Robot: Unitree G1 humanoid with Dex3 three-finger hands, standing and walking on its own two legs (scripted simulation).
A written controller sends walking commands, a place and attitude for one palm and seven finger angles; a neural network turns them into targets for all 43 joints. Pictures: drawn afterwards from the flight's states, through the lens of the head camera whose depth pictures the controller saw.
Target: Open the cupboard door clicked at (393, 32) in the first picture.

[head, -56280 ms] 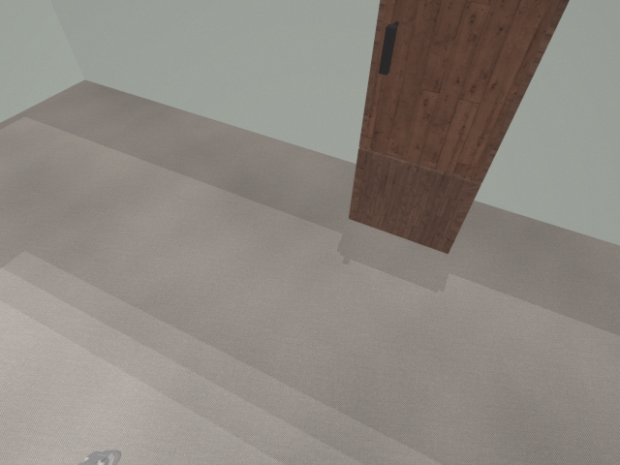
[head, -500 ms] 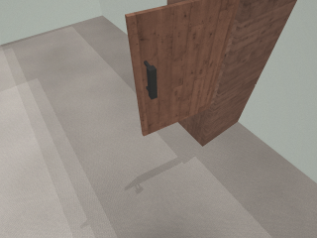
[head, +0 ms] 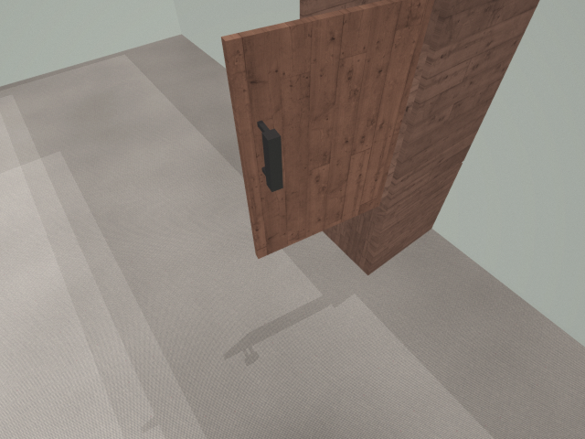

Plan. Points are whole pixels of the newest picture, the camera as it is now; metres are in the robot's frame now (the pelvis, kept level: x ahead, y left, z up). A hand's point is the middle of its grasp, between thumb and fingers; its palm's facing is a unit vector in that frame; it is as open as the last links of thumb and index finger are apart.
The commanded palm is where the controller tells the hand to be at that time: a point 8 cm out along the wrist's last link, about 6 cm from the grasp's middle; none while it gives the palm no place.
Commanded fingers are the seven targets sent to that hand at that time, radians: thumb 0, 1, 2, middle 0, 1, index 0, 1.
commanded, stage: look to check the result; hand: left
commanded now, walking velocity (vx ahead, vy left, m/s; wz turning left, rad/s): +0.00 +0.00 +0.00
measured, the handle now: (268, 155) +0.61 +0.08 +0.02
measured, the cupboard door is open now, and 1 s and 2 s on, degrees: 81 81 81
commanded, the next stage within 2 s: stand and wait in 0.44 s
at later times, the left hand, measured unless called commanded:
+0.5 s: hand out of the picture +0.09 +0.23 -0.16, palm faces -0.03 -0.95 -0.31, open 7.4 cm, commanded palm none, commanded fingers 0.00 0.90 0.90 -0.20 -0.30 -0.20 -0.30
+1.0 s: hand out of the picture +0.10 +0.24 -0.16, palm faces -0.03 -0.95 -0.32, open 7.4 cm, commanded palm none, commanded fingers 0.00 0.90 0.90 -0.20 -0.30 -0.20 -0.30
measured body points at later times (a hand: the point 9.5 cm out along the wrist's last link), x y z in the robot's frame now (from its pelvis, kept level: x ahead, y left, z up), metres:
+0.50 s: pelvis +0.01 +0.00 +0.00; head +0.04 +0.00 +0.45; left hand +0.09 +0.28 -0.14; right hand +0.08 -0.28 -0.14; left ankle +0.02 +0.12 -0.75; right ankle +0.00 -0.12 -0.75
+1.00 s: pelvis +0.02 +0.00 +0.00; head +0.05 +0.00 +0.45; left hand +0.10 +0.29 -0.14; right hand +0.09 -0.28 -0.14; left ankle +0.02 +0.12 -0.75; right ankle +0.00 -0.12 -0.75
